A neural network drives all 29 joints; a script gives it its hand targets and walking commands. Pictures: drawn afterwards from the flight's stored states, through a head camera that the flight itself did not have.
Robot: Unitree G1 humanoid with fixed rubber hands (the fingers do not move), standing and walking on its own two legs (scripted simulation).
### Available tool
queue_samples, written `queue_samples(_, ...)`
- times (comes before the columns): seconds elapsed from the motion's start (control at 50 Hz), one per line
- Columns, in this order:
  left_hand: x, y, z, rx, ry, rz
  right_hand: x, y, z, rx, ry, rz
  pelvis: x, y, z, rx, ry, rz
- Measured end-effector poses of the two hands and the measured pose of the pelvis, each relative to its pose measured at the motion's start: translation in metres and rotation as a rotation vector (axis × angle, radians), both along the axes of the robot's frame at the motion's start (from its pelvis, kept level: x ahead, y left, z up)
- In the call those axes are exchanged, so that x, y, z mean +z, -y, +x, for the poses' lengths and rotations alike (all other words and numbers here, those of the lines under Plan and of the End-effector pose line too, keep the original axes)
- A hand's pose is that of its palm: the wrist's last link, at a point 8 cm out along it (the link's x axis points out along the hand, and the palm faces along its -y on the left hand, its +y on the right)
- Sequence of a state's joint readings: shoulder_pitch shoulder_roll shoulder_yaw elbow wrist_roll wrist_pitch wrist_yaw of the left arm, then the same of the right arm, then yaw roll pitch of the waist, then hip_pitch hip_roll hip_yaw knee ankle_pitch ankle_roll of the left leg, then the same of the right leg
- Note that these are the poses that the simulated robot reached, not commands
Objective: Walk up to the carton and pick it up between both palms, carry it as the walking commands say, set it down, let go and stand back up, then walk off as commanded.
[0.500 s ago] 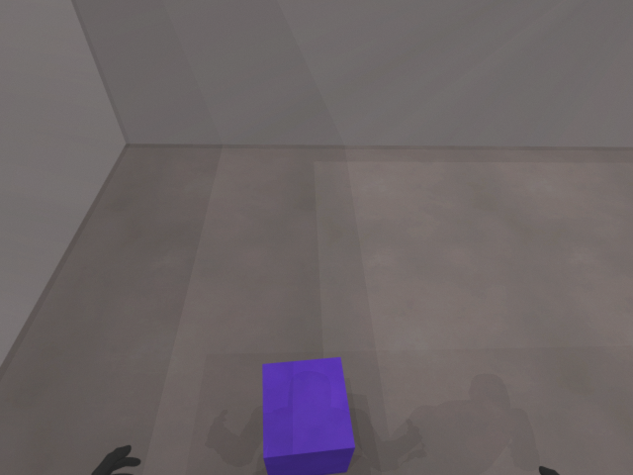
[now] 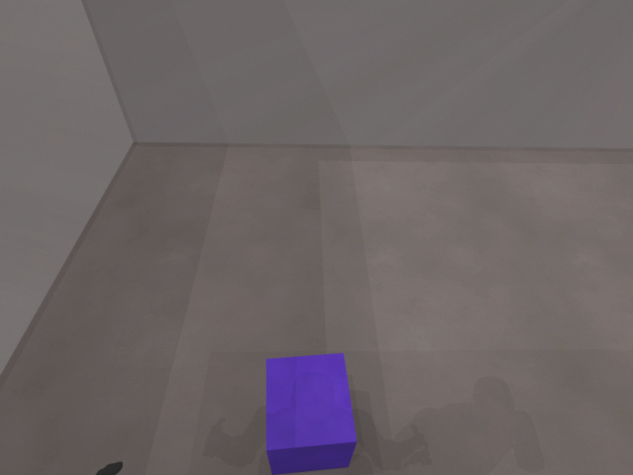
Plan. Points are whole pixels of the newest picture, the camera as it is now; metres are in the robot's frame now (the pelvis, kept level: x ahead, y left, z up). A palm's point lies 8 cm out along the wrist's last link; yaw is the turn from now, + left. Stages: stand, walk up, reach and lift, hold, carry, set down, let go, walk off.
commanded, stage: stand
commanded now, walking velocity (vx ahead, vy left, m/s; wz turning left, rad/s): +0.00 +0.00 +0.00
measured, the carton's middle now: (307, 413) +0.43 +0.04 -0.66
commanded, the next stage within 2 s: walk off in 0.42 s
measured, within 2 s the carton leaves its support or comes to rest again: neither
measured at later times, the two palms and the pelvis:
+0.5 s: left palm out of the picture +0.09 +0.31 -0.11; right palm out of the picture +0.09 -0.31 -0.10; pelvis +0.00 +0.00 +0.00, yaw +1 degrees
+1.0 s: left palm out of the picture +0.11 +0.22 -0.12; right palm out of the picture -0.02 -0.35 -0.14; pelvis -0.02 -0.04 -0.02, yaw -13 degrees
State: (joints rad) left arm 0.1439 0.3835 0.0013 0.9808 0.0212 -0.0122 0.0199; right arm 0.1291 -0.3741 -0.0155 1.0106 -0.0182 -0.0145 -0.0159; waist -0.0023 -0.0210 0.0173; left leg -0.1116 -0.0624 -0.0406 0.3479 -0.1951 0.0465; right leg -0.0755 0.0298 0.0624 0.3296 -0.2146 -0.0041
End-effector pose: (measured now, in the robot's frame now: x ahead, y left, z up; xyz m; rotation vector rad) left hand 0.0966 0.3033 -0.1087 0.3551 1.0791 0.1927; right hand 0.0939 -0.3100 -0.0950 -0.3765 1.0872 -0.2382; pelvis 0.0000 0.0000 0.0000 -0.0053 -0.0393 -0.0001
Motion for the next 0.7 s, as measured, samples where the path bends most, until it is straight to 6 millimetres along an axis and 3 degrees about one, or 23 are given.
queue_samples(0.62,-0.001,-0.005,-0.011,0.023,-0.035,0.005,-0.001,0.003,-0.001,0.005,-0.024,-0.003,0.001,0.000,-0.003,0.010,0.001,0.001)
queue_samples(0.7,-0.008,0.003,-0.019,0.024,-0.082,-0.017,-0.007,-0.002,-0.008,-0.022,-0.044,0.010,0.000,0.001,-0.004,-0.013,-0.005,0.006)
